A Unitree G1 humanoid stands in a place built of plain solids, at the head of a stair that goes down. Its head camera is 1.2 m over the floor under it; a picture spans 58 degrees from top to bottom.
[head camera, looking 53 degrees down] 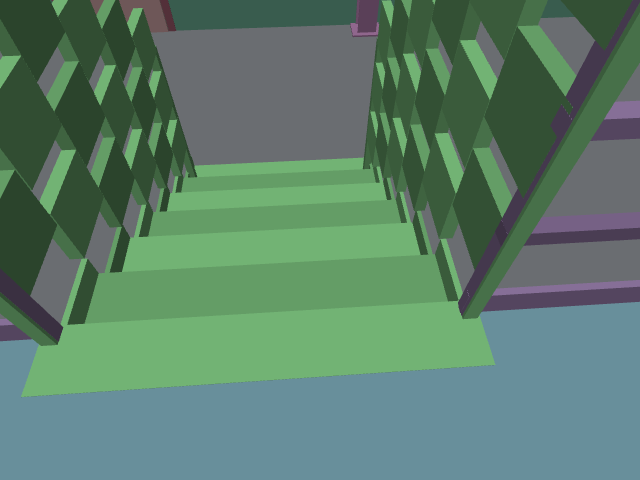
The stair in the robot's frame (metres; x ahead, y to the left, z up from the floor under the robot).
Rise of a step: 0.17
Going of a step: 0.30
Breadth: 1.32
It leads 4 degrees to the left of straight ahead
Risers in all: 7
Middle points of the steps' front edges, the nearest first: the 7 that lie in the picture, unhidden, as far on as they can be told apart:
0.62 0.17 0.00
0.92 0.19 -0.17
1.22 0.21 -0.34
1.52 0.23 -0.52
1.82 0.25 -0.69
2.12 0.27 -0.86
2.42 0.29 -1.03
